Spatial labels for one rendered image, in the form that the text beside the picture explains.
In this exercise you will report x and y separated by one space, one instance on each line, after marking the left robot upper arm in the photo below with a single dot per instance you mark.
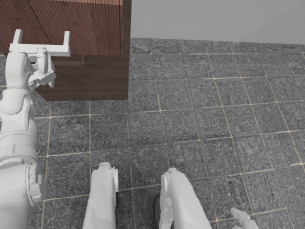
22 187

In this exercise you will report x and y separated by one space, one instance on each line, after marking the right robot hand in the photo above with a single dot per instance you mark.
244 219

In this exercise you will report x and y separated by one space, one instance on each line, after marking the drawer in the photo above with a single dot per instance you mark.
95 26

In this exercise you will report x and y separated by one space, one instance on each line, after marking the handle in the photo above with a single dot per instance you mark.
69 65
53 50

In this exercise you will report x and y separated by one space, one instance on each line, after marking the right robot shin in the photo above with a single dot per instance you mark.
166 215

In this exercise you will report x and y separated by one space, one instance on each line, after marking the right robot thigh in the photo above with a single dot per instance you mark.
188 212

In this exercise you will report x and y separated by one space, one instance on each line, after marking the left robot hand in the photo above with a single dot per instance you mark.
18 69

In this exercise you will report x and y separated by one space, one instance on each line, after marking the robot left forearm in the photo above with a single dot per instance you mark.
19 132

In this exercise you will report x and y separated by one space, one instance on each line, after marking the cabinet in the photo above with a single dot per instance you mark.
106 77

